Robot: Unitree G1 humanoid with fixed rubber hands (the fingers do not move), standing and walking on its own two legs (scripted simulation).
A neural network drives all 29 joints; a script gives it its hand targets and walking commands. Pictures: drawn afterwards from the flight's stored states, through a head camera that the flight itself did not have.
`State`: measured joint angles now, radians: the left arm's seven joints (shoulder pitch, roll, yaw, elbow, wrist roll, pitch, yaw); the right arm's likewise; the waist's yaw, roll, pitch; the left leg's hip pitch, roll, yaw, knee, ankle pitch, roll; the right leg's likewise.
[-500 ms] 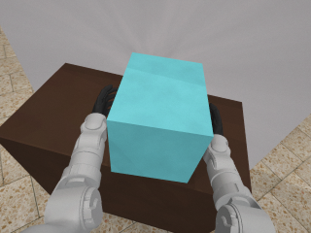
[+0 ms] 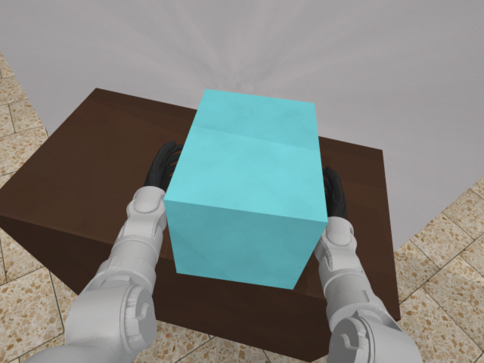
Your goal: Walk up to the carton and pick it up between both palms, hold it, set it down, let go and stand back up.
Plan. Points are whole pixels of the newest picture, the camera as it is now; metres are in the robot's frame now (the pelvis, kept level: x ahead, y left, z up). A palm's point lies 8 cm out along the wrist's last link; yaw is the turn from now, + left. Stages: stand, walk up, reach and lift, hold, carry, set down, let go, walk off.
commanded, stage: set down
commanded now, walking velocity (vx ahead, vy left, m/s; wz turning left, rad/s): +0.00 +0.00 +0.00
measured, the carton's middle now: (247, 185) +0.43 +0.01 +0.01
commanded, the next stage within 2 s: none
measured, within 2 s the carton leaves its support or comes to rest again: rests again in 0.56 s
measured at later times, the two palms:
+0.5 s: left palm (158, 188) +0.39 +0.18 +0.03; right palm (330, 216) +0.36 -0.14 +0.03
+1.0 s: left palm (158, 191) +0.38 +0.18 +0.03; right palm (329, 220) +0.36 -0.14 +0.02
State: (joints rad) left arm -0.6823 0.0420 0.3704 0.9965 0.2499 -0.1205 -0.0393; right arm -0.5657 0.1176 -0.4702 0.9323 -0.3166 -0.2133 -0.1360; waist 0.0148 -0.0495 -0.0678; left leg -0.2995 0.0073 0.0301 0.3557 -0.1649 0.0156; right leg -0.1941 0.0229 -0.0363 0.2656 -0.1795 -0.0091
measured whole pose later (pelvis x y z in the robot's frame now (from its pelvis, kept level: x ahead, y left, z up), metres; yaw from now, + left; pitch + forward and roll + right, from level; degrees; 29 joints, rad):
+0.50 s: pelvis +0.00 +0.00 +0.00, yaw +0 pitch +8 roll -1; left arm -0.70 0.04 0.38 1.08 0.27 -0.24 -0.02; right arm -0.58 0.10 -0.51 1.02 -0.32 -0.34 -0.14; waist 0.02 -0.05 -0.06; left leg -0.34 0.01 0.03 0.38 -0.17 0.02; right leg -0.23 0.02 -0.04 0.27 -0.18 -0.01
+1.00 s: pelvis -0.01 +0.00 +0.00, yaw +0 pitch +9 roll -1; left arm -0.72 0.02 0.47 1.07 0.36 -0.29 -0.05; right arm -0.59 0.13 -0.63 1.02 -0.42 -0.41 -0.12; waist 0.03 -0.06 -0.05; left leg -0.39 0.01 0.03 0.38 -0.16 0.02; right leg -0.28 0.02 -0.04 0.29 -0.18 -0.01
